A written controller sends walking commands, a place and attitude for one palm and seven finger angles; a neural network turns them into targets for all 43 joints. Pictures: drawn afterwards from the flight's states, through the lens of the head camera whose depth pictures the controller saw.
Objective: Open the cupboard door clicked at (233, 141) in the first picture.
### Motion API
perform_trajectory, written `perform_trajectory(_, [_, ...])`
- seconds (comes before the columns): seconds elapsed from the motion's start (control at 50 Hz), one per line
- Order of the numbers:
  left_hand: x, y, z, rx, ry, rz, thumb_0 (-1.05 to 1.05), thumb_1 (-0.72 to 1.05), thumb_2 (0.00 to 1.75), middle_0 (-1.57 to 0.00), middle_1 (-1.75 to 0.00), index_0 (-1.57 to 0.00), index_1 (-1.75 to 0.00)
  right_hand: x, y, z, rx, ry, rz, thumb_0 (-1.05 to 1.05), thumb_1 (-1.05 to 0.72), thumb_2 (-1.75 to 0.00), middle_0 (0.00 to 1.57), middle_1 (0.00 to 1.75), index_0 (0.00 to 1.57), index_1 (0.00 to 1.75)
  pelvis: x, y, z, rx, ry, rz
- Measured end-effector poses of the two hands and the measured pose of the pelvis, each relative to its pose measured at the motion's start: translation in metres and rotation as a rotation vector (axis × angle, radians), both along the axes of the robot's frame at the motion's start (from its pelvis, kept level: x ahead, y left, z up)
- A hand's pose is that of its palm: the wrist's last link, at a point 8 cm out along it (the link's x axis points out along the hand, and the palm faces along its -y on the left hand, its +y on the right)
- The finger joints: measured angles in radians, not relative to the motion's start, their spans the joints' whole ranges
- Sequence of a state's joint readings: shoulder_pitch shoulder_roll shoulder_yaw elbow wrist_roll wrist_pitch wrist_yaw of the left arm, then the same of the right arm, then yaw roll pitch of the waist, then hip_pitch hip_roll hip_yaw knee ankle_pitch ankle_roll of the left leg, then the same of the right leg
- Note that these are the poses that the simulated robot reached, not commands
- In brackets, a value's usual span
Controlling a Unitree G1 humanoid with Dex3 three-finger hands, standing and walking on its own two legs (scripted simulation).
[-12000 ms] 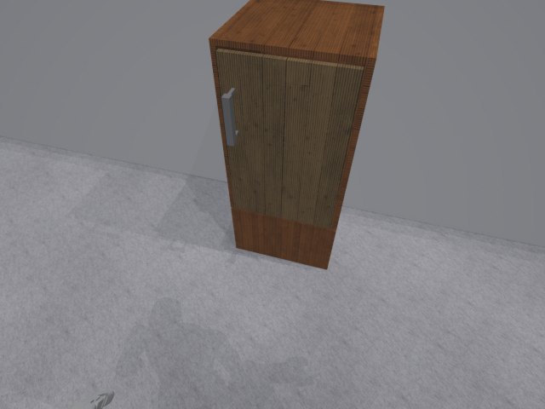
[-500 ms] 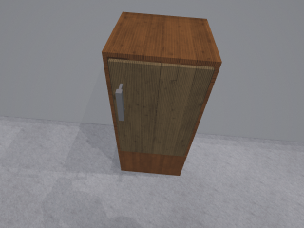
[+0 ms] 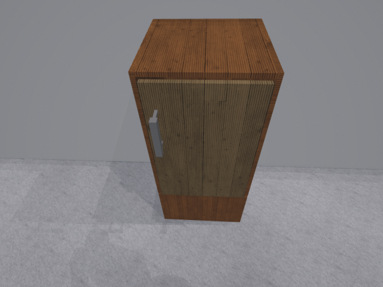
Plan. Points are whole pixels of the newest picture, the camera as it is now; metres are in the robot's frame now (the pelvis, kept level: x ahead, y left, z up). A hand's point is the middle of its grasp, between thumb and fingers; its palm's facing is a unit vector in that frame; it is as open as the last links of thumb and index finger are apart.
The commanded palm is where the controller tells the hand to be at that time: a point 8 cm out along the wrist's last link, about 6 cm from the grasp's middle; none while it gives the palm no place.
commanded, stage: come to a stop and stand still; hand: left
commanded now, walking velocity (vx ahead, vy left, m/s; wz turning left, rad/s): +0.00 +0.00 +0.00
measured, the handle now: (157, 133) +0.56 +0.14 -0.04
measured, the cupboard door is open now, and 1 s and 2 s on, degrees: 0 0 0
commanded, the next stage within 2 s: look again from close up in 0.80 s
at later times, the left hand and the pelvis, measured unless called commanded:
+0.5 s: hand out of the picture +0.03 +0.15 -0.17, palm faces -0.02 -0.98 -0.20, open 7.3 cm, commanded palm none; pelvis +0.03 -0.02 +0.00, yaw -1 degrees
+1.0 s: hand out of the picture +0.03 +0.13 -0.17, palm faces -0.01 -0.98 -0.18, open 7.3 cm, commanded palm none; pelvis +0.03 -0.04 +0.01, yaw -1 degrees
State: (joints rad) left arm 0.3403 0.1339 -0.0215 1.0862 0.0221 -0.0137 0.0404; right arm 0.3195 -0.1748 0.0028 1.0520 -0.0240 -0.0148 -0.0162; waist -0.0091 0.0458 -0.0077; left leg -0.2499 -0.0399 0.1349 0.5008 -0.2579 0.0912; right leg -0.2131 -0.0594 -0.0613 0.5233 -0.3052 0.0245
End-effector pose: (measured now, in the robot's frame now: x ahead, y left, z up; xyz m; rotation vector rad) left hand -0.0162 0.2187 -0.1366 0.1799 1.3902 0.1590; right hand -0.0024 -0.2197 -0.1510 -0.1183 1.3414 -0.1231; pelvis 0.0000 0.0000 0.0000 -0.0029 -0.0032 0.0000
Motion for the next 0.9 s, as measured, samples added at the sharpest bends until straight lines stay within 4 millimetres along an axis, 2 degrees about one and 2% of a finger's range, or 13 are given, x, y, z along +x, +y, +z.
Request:
perform_trajectory(0.1, [0.017,0.002,0.002,0.010,-0.016,-0.015,0.00,0.91,0.90,-0.20,-0.30,-0.20,-0.30,0.009,-0.004,0.002,-0.004,-0.014,-0.003,0.01,-0.93,-0.90,0.20,0.30,0.20,0.30,0.007,-0.002,0.002,0.007,-0.001,-0.010])
perform_trajectory(0.2, [0.033,-0.005,0.001,-0.002,-0.029,-0.027,0.00,0.91,0.90,-0.20,-0.30,-0.20,-0.30,0.014,-0.008,0.004,-0.011,-0.007,-0.003,0.01,-0.92,-0.90,0.20,0.30,0.20,0.30,0.012,-0.006,0.003,0.011,-0.001,-0.015])
perform_trajectory(0.32, [0.042,-0.010,-0.001,-0.009,-0.023,-0.029,0.01,0.93,0.90,-0.20,-0.30,-0.20,-0.30,0.017,-0.013,0.007,-0.018,0.013,-0.006,0.00,-0.91,-0.90,0.20,0.30,0.20,0.30,0.018,-0.012,0.004,0.012,0.000,-0.017])
perform_trajectory(0.9, [0.040,-0.040,-0.004,-0.037,0.026,-0.014,0.00,0.91,0.90,-0.20,-0.30,-0.20,-0.30,0.029,-0.034,0.010,-0.028,0.052,-0.014,0.00,-0.91,-0.90,0.20,0.30,0.20,0.30,0.032,-0.034,0.006,0.014,0.000,-0.020])
